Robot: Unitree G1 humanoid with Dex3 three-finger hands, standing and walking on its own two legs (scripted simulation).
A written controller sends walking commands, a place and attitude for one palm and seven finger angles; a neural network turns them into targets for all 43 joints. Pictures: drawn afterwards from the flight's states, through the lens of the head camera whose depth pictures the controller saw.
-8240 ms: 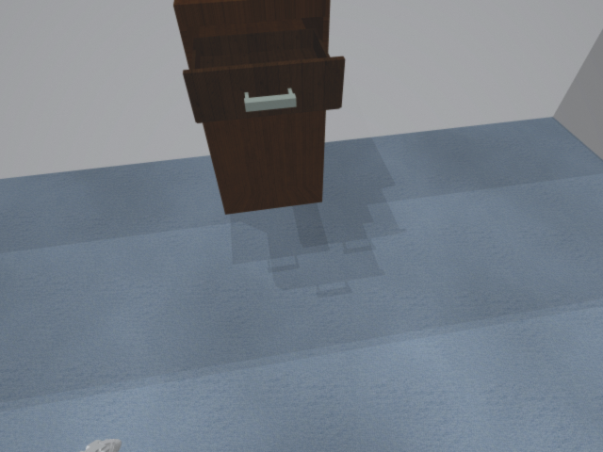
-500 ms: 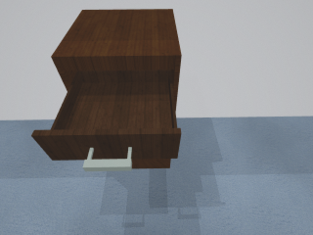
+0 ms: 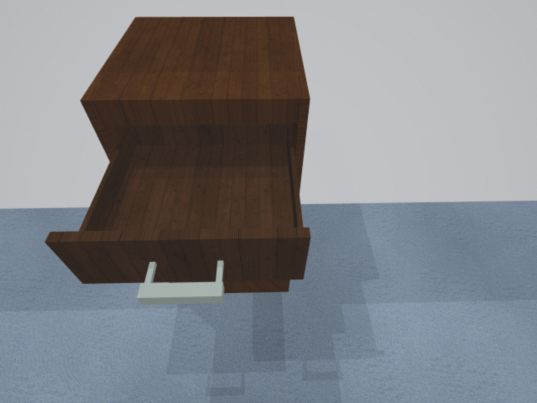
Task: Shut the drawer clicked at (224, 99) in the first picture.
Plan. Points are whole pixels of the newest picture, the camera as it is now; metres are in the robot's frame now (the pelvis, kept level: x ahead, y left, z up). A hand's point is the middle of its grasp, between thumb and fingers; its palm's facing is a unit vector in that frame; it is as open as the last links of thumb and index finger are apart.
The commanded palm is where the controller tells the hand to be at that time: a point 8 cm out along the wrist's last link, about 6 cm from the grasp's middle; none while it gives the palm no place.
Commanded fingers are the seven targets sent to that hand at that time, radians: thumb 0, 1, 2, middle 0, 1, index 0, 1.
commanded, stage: come to a stop and stand still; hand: left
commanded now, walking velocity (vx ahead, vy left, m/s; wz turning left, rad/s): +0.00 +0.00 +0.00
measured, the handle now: (184, 280) +0.31 +0.17 -0.02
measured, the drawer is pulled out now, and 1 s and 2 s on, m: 0.30 0.30 0.30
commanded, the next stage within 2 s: look again from close up in 0.02 s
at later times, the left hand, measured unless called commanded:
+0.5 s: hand out of the picture +0.01 +0.23 -0.18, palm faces -0.01 -0.98 -0.21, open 7.4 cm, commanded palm none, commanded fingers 0.00 0.90 0.90 -0.20 -0.30 -0.20 -0.30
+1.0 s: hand out of the picture -0.06 +0.23 -0.18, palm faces +0.00 -0.98 -0.21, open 7.4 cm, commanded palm none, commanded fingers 0.00 0.90 0.90 -0.20 -0.30 -0.20 -0.30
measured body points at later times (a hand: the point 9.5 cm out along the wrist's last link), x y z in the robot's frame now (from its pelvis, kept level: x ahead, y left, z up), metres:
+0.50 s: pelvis -0.03 +0.05 -0.01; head -0.02 +0.06 +0.44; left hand +0.01 +0.28 -0.16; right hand +0.00 -0.18 -0.16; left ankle -0.01 +0.13 -0.74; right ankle -0.11 -0.06 -0.74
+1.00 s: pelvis -0.02 +0.05 +0.00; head +0.00 +0.05 +0.44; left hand -0.06 +0.28 -0.16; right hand -0.01 -0.18 -0.16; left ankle -0.01 +0.13 -0.74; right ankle -0.11 -0.06 -0.74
